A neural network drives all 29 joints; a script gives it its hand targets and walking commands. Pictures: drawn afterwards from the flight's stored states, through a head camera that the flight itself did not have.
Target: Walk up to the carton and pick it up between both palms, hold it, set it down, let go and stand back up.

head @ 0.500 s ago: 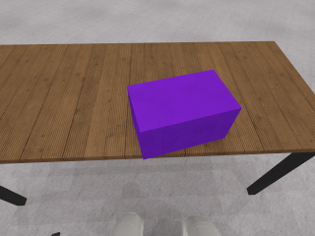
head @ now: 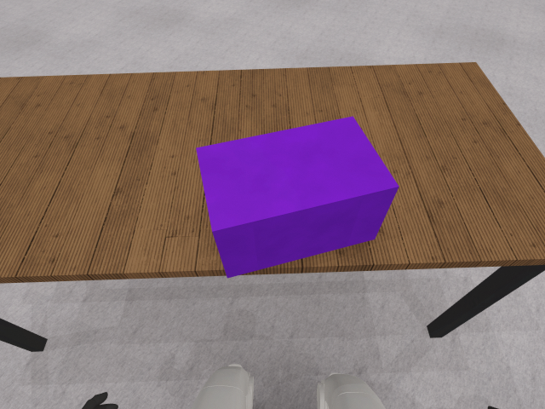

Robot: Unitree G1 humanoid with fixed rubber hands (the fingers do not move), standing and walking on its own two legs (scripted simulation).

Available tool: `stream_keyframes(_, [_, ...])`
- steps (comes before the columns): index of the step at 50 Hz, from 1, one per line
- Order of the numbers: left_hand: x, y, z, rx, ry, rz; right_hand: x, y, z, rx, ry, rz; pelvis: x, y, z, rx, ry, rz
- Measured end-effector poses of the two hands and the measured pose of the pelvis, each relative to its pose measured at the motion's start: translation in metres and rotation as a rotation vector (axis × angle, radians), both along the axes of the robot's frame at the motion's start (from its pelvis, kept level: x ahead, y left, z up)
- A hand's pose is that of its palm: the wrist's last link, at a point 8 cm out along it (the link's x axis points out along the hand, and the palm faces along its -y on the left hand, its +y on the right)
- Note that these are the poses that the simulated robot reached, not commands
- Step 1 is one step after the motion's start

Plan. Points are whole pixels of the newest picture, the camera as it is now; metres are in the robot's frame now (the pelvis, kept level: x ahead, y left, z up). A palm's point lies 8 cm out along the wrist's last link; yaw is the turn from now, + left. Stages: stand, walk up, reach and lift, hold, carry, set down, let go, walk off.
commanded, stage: walk up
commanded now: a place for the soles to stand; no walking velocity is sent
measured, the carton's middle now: (290, 196) +0.43 +0.00 +0.02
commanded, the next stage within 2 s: none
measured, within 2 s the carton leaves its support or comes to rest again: neither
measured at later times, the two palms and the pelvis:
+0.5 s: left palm out of the picture +0.08 +0.30 -0.10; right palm out of the picture +0.07 -0.34 -0.10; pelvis +0.01 -0.01 +0.00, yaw +0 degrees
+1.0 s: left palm out of the picture +0.08 +0.29 -0.10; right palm out of the picture +0.06 -0.36 -0.09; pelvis -0.01 -0.03 +0.00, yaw +0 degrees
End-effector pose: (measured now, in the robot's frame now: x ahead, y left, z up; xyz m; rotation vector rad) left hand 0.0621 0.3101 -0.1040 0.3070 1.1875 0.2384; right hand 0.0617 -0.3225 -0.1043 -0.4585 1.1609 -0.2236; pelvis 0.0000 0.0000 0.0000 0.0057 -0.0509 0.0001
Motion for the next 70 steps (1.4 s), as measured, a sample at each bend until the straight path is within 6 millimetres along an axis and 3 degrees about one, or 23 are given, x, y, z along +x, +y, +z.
stream_keyframes(7, [0.023, -0.01, 0.0, 0.021, -0.06, -0.043, -0.009, -0.02, 0.001, -0.006, 0.012, -0.019, 0.0, -0.021, -0.003, 0.019, -0.001, -0.007])
stream_keyframes(13, [0.01, -0.027, 0.001, 0.007, -0.041, -0.033, 0.002, -0.035, 0.006, -0.02, 0.015, -0.014, 0.003, -0.03, 0.001, 0.024, 0.003, -0.005])
stream_keyframes(18, [0.001, -0.021, 0.0, 0.005, -0.01, -0.012, 0.015, -0.031, 0.006, -0.03, 0.005, 0.004, 0.006, -0.02, 0.001, 0.008, 0.011, -0.002])
stream_keyframes(23, [0.01, -0.011, 0.0, -0.008, -0.018, 0.008, 0.014, -0.015, 0.008, -0.019, -0.002, 0.004, 0.008, -0.01, 0.003, -0.008, 0.005, 0.001])
stream_keyframes(30, [0.032, -0.017, 0.0, 0.008, -0.085, -0.034, 0.005, -0.022, 0.008, -0.011, -0.016, -0.013, 0.001, -0.024, 0.0, 0.01, -0.004, -0.008])
stream_keyframes(35, [0.021, -0.028, 0.002, 0.002, -0.081, -0.038, 0.005, -0.031, 0.01, -0.014, -0.01, -0.013, -0.001, -0.03, 0.003, 0.013, -0.007, -0.006])
stream_keyframes(40, [0.011, -0.021, 0.0, 0.001, -0.05, -0.022, 0.008, -0.028, 0.01, -0.024, -0.011, -0.001, -0.001, -0.022, 0.002, 0.0, -0.008, -0.002])
stream_keyframes(44, [0.015, -0.015, 0.0, -0.005, -0.051, -0.011, 0.002, -0.023, 0.011, -0.027, -0.008, -0.001, -0.003, -0.017, 0.002, -0.008, -0.009, -0.001])
stream_keyframes(49, [0.02, -0.018, 0.002, 0.009, -0.074, -0.025, -0.003, -0.031, 0.011, -0.029, -0.008, -0.006, -0.006, -0.024, 0.001, 0.0, -0.015, -0.003])
stream_keyframes(58, [0.002, -0.023, 0.0, 0.019, -0.017, -0.023, 0.005, -0.039, 0.009, -0.027, 0.004, -0.006, 0.0, -0.03, 0.001, 0.009, -0.006, -0.002])
stream_keyframes(63, [0.017, -0.021, 0.0, 0.01, -0.031, -0.011, 0.004, -0.036, 0.008, -0.025, 0.015, -0.007, 0.004, -0.027, 0.001, 0.005, -0.001, -0.002])
stream_keyframes(67, [0.034, -0.028, 0.004, 0.018, -0.079, -0.028, 0.004, -0.043, 0.005, -0.022, 0.014, -0.009, 0.005, -0.034, -0.001, 0.015, -0.001, -0.003])
stream_keyframes(70, [0.036, -0.035, 0.006, 0.019, -0.101, -0.038, 0.008, -0.046, 0.005, -0.017, 0.008, -0.008, 0.005, -0.04, 0.0, 0.02, 0.0, -0.003])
